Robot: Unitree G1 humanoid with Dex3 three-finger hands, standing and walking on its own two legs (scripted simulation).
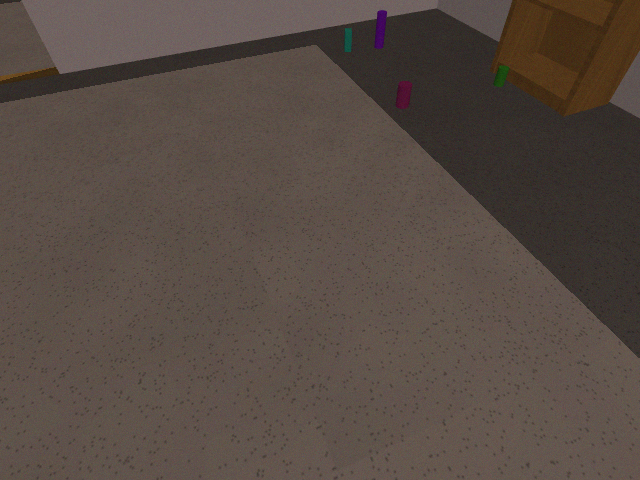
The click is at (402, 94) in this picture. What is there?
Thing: squat round
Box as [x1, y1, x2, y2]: [395, 81, 411, 108]
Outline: 401,81 398,84 395,105 400,108 405,108 408,106 411,83 408,81
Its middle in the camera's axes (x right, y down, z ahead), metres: +0.54 -0.90 +2.38
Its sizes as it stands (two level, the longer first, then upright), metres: 0.083 0.083 0.140
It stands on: the floor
